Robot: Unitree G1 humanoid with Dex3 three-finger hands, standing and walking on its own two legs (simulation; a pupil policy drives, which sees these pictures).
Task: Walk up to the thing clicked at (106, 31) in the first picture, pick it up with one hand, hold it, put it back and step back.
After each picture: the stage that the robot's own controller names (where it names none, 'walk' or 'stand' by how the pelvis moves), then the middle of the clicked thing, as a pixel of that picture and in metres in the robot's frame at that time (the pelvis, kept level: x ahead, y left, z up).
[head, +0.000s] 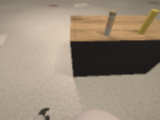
stand; (109, 24) +0.94 -0.15 +0.12
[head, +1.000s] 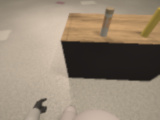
rise first; (106, 23) +0.83 -0.09 +0.15
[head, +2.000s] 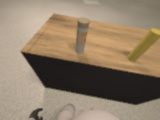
rise first; (81, 38) +0.53 +0.13 +0.15
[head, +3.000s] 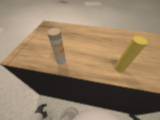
stand; (58, 49) +0.42 +0.24 +0.14
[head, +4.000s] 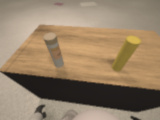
walk; (55, 52) +0.41 +0.25 +0.13
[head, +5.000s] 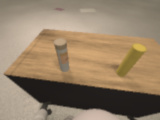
stand; (62, 57) +0.40 +0.20 +0.12
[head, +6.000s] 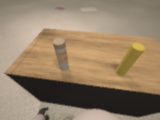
stand; (62, 56) +0.41 +0.21 +0.11
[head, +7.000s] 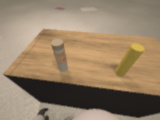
stand; (60, 57) +0.40 +0.22 +0.11
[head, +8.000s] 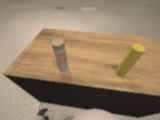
stand; (61, 57) +0.39 +0.22 +0.11
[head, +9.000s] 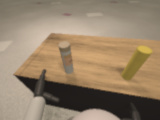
rise first; (67, 59) +0.39 +0.20 +0.12
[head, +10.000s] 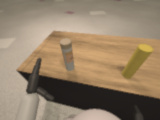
go down; (68, 56) +0.41 +0.20 +0.12
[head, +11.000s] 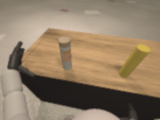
go down; (66, 55) +0.42 +0.19 +0.12
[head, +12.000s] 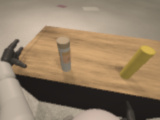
go down; (65, 56) +0.40 +0.18 +0.13
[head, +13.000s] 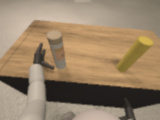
close in; (58, 53) +0.40 +0.20 +0.15
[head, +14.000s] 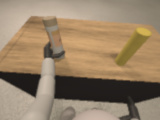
close; (55, 40) +0.48 +0.22 +0.17
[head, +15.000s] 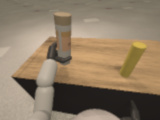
lift; (63, 42) +0.34 +0.15 +0.31
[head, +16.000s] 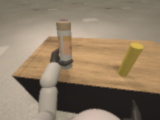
hold; (65, 47) +0.36 +0.16 +0.27
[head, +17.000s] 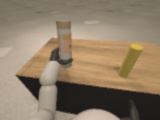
hold; (65, 46) +0.35 +0.16 +0.28
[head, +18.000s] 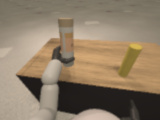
crouch; (67, 44) +0.35 +0.15 +0.30
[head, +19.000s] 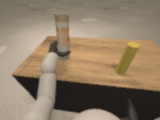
crouch; (63, 39) +0.41 +0.18 +0.29
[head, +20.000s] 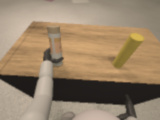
lower; (55, 47) +0.46 +0.22 +0.14
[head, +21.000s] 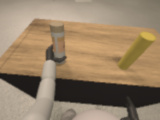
lower; (58, 45) +0.44 +0.20 +0.17
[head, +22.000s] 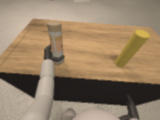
lower; (56, 44) +0.45 +0.21 +0.17
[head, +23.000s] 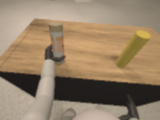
lower; (57, 45) +0.45 +0.21 +0.17
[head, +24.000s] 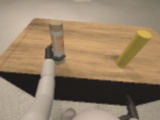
rest; (58, 44) +0.45 +0.20 +0.17
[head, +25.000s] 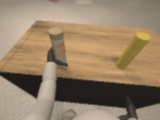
withdraw; (59, 49) +0.42 +0.20 +0.16
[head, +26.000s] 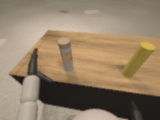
sink last; (66, 57) +0.40 +0.19 +0.14
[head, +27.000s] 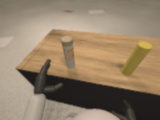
stand; (69, 54) +0.43 +0.20 +0.12
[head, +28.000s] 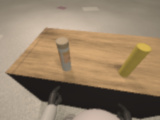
stand; (64, 56) +0.40 +0.20 +0.12
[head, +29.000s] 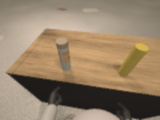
stand; (64, 56) +0.40 +0.20 +0.12
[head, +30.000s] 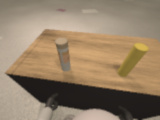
stand; (64, 56) +0.40 +0.20 +0.12
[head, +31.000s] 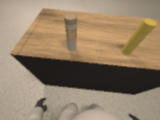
walk; (71, 35) +0.53 +0.16 +0.14
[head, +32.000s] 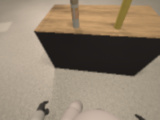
walk; (75, 14) +0.87 +0.22 +0.14
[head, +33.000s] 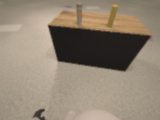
stand; (79, 14) +1.20 +0.22 +0.14
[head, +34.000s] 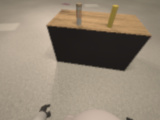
stand; (78, 14) +1.17 +0.21 +0.12
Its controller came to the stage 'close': yes
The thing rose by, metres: 0.21
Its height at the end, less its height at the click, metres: +0.00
